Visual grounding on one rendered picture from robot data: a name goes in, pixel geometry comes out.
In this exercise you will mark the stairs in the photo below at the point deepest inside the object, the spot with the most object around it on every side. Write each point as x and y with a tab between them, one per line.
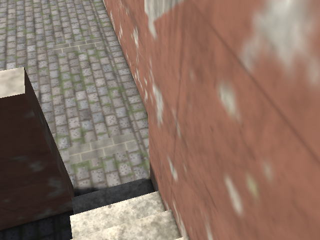
129	211

